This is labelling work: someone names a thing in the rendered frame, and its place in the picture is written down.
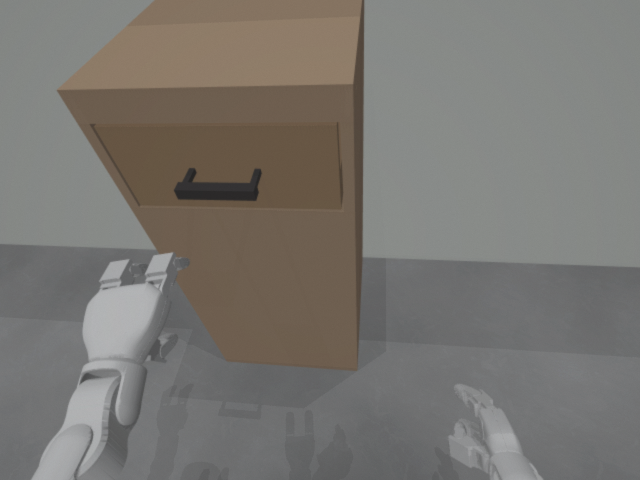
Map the right robot forearm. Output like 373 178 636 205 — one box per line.
488 451 545 480

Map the handle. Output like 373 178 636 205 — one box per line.
174 168 262 201

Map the cabinet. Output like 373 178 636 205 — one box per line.
57 0 364 371

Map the left robot hand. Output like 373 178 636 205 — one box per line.
82 252 190 366

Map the left robot forearm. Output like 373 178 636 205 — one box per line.
31 358 147 480

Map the right robot hand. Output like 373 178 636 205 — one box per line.
448 384 524 474

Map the drawer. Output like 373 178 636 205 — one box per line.
94 122 343 210

